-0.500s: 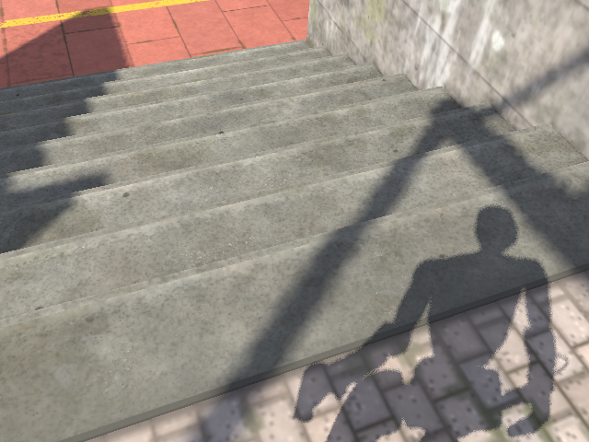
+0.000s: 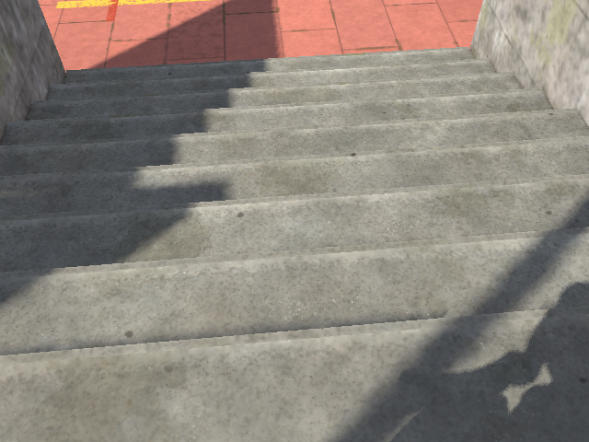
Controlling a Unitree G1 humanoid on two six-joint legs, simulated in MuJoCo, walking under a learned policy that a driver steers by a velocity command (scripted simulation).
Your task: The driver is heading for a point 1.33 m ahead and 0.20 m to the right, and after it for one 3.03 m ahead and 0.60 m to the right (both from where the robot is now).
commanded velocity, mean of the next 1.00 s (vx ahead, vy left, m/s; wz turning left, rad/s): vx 0.50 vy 0.00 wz -0.17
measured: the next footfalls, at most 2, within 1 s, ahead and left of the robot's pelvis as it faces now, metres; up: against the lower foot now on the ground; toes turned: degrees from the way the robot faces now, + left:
left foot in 0.34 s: +0.35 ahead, +0.16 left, +0.00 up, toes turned +4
right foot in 0.90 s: +0.63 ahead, -0.10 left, +0.00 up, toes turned -13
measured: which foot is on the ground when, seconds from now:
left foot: up 0.00-0.32, down 0.34-0.90, up 0.92-1.00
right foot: down 0.00-0.36, up 0.38-0.88, down 0.90-1.00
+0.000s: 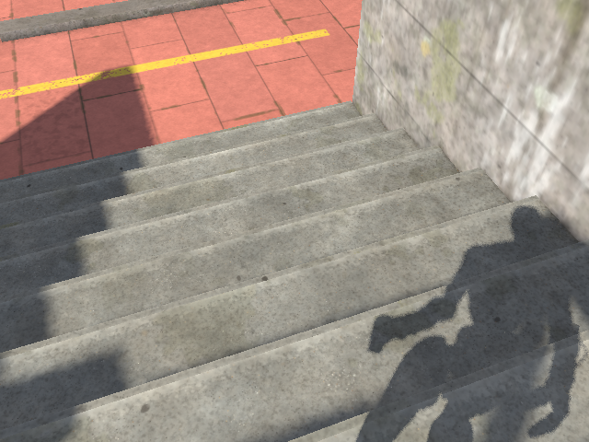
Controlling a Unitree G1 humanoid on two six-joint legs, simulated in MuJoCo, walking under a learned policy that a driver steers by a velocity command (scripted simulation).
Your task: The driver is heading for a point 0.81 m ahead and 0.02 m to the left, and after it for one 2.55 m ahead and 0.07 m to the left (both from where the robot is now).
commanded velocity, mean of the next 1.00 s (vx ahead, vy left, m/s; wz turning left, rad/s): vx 0.50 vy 0.00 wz -0.18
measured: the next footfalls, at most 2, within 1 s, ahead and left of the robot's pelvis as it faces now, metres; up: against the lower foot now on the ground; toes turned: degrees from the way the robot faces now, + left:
left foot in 0.42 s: +0.39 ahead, +0.12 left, -0.14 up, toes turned -9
right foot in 0.84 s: +0.56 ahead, -0.12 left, -0.14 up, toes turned -15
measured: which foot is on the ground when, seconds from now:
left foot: up 0.00-0.40, down 0.42-0.86, up 0.88-1.00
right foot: down 0.00-0.44, up 0.46-0.82, down 0.84-1.00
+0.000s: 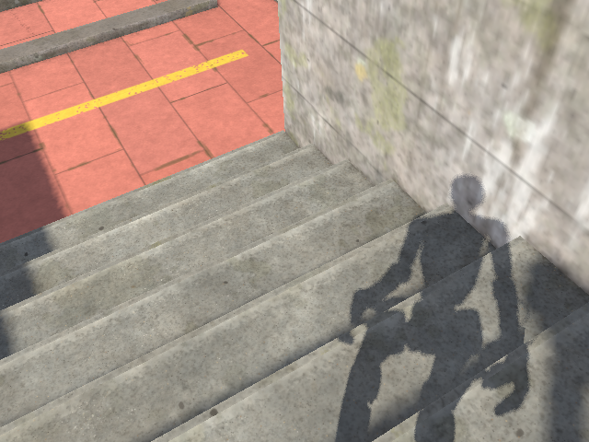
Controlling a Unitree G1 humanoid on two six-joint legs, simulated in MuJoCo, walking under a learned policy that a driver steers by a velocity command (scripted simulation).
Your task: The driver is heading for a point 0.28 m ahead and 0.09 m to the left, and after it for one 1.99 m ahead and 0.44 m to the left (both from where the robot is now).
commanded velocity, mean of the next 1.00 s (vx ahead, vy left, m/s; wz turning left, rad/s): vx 0.17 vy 0.00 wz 0.37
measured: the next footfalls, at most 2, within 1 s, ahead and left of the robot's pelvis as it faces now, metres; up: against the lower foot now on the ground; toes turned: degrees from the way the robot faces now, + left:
left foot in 0.34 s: +0.28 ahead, +0.15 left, -0.14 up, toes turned +13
right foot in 0.74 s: +0.38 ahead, -0.04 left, -0.14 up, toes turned +21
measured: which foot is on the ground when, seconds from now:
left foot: up 0.00-0.32, down 0.34-0.76, up 0.78-1.00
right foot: down 0.00-0.36, up 0.38-0.72, down 0.74-1.00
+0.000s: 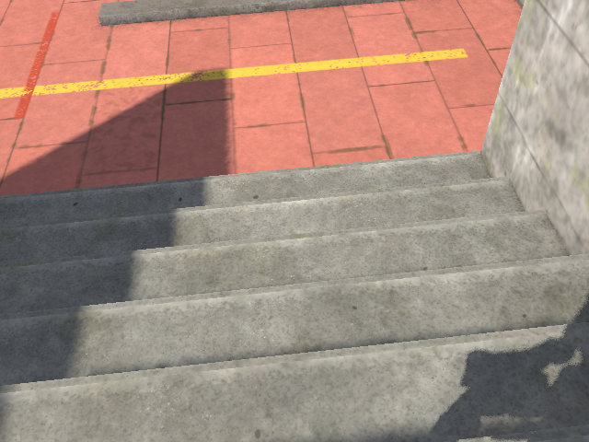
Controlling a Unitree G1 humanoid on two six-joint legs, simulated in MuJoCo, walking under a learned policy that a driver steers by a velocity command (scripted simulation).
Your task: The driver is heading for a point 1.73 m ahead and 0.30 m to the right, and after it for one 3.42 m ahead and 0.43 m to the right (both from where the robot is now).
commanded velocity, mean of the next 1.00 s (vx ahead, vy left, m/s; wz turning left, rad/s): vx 0.08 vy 0.00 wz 0.02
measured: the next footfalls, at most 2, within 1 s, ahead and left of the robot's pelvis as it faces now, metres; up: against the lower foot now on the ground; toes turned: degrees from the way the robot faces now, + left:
left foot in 0.06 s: -0.01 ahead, +0.15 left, +0.00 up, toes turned +0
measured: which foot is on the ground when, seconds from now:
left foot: up 0.00-0.04, down 0.06-1.00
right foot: down 0.00-0.92, up 0.94-1.00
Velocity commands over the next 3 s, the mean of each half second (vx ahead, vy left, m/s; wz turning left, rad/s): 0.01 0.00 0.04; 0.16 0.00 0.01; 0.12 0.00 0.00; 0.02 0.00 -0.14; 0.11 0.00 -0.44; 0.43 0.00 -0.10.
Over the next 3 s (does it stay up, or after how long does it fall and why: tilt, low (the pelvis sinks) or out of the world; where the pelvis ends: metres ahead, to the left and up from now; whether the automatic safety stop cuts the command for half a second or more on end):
stays up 0.61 -0.05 -0.29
